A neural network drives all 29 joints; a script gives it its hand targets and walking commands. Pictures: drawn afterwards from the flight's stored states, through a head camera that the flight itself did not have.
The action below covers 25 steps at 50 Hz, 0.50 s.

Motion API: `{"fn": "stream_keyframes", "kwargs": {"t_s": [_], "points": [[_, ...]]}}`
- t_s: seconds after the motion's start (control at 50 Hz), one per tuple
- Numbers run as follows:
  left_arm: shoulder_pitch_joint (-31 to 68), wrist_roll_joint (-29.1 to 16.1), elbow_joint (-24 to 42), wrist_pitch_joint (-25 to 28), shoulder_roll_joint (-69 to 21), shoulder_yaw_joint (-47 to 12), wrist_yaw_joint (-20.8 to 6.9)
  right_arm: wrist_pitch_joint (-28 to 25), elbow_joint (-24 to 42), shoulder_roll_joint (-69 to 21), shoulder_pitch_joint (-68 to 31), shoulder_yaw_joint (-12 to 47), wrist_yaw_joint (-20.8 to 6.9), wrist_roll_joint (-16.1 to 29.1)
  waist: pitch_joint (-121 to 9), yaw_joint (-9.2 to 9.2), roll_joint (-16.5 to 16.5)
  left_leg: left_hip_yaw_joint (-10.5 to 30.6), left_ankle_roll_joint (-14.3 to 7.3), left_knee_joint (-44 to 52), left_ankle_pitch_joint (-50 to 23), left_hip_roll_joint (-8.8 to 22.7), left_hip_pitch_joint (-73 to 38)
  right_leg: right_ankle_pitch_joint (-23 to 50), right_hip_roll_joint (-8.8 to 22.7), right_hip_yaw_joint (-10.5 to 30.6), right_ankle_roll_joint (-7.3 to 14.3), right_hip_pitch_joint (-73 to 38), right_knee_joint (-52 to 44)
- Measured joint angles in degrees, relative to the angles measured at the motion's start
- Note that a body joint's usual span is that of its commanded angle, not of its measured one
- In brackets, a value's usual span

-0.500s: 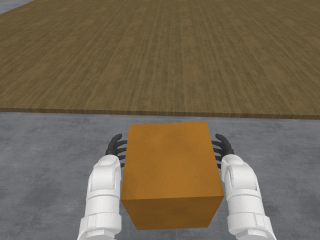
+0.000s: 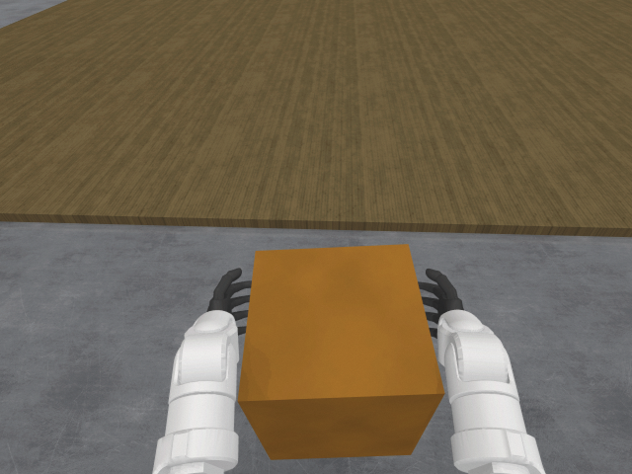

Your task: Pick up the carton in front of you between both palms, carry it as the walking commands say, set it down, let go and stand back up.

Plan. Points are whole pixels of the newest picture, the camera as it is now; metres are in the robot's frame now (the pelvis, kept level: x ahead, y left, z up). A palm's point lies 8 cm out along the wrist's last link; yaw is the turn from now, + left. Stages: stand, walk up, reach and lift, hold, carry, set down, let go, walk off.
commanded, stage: hold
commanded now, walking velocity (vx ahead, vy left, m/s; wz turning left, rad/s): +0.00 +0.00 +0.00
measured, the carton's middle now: (336, 357) +0.28 +0.00 -0.02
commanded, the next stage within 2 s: carry in 0.18 s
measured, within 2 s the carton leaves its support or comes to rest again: neither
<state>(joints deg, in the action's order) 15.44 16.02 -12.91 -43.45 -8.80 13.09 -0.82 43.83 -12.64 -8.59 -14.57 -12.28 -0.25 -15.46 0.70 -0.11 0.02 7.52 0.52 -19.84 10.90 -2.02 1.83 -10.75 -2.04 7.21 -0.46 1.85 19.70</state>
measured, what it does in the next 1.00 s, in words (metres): walks ahead: left foot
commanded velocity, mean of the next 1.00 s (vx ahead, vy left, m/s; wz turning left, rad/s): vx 0.43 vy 0.00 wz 0.00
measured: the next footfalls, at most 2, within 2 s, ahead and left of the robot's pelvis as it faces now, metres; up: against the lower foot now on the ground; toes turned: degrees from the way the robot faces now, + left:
left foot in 0.82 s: +0.32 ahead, +0.11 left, +0.00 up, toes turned +10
right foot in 1.24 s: +0.67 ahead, -0.08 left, +0.00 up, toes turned -11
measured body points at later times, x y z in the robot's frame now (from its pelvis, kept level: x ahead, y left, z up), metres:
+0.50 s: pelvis +0.06 +0.01 -0.01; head +0.03 +0.01 +0.43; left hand +0.35 +0.17 +0.06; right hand +0.35 -0.14 +0.06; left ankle +0.01 +0.14 -0.75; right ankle +0.02 -0.12 -0.74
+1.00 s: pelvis +0.32 +0.04 +0.00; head +0.33 +0.04 +0.45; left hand +0.61 +0.18 +0.07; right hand +0.59 -0.13 +0.07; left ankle +0.28 +0.11 -0.75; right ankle +0.26 -0.08 -0.67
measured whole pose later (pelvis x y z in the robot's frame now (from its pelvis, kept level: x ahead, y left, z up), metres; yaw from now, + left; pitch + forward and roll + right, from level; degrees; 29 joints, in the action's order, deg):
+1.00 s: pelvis +0.32 +0.04 +0.00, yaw -2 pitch +6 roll -1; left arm 11.4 5.7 19.6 -70.6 -8.0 7.7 5.3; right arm 70.5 20.1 -7.8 -9.9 -6.5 5.8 -6.2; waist -5.3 1.3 0.6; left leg -12.0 -3.4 -21.1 14.9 1.0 12.1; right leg -19.8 4.3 -5.9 0.9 29.0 58.2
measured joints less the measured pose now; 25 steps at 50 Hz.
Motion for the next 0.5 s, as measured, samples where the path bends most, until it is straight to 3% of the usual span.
{"fn": "stream_keyframes", "kwargs": {"t_s": [0.18,0.24,0.28,0.38,0.44,0.5], "points": [[0.63,0.08,-0.54,0.15,-0.13,0.59,-0.04,-0.04,-0.46,-0.13,-0.66,-0.52,-0.04,-0.16,-0.59,0.0,0.03,-0.14,0.08,-1.24,0.33,0.01,1.52,-0.31,-0.06,-0.19,-0.02,1.5,1.23],[0.08,-0.46,0.33,-0.16,-0.02,-0.02,0.27,0.3,0.53,-0.01,-0.04,-0.06,0.18,0.35,-3.47,0.08,0.02,-1.55,0.16,-5.38,5.01,0.67,6.24,-4.83,0.42,-1.7,0.03,6.01,5.04],[-0.66,-1.34,2.35,-0.9,0.18,-0.99,0.65,1.06,2.62,0.18,0.72,0.7,0.64,1.28,-5.08,0.13,0.05,-2.93,0.05,-7.37,8.91,1.45,8.85,-8.13,1.0,-2.98,0.17,8.34,6.48],[-2.43,-4.41,10.56,-5.08,0.56,-3.63,2.36,4.92,10.65,0.8,2.55,2.59,2.07,4.68,-7.74,0.2,-0.34,-5.95,-0.26,-11.67,9.18,2.6,13.32,-5.78,2.51,-4.86,-0.15,12.27,9.58],[-3.75,-6.09,15.4,-9.73,1.22,-4.7,3.28,9.23,14.48,1.11,3.22,3.92,3.03,6.52,-9.67,0.05,-0.98,-7.94,-0.19,-11.43,7.28,2.74,13.21,-10.36,3.88,-5.37,-0.06,13.77,13.12],[-4.81,-8.44,19.24,-14.19,3.09,-5.08,3.96,13.59,17.39,0.56,3.3,6.01,4.76,7.01,-10.55,-0.22,-0.12,-9.14,-0.21,-10.91,9.6,3.58,12.12,-14.8,4.35,-9.19,0.14,16.57,16.97]]}}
